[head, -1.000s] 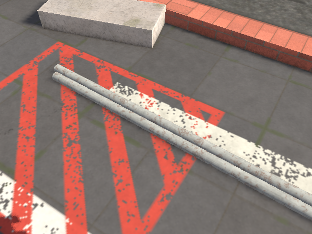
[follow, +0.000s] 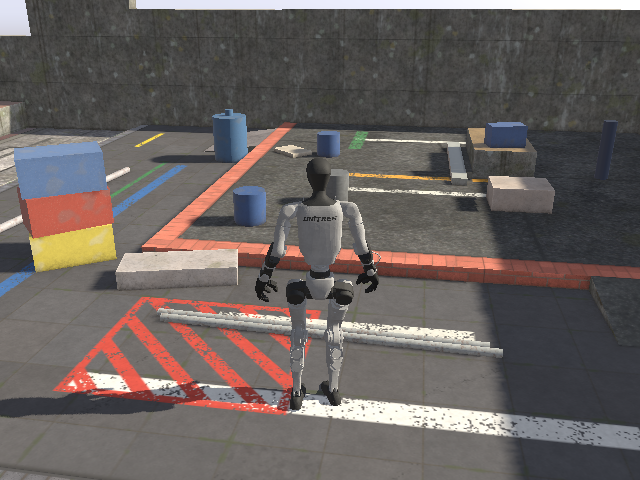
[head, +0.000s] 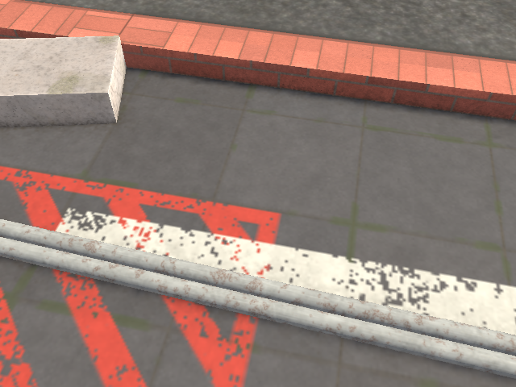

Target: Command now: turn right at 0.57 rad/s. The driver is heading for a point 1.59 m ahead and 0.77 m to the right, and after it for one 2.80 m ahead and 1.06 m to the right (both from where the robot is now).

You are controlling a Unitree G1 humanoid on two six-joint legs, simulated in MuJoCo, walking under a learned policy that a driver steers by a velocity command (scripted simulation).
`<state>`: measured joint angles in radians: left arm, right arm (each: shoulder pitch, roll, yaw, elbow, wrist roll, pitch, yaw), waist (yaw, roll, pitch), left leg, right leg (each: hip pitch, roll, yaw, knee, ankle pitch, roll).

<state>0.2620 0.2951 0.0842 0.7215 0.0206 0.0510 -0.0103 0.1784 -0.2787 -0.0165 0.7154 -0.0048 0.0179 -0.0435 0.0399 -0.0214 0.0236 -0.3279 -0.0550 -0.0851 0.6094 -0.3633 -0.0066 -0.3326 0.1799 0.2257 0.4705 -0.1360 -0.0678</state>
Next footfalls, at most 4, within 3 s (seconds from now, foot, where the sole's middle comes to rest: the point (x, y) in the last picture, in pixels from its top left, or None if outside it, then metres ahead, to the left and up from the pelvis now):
0.02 left None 0.06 0.11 -0.77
0.50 right None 0.01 -0.09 -0.77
1.02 left None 0.13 0.06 -0.77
1.32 right None -0.02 -0.10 -0.77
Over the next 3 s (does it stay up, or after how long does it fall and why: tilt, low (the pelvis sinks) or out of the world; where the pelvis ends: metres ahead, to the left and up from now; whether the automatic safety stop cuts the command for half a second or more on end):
stays up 0.42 -0.24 0.01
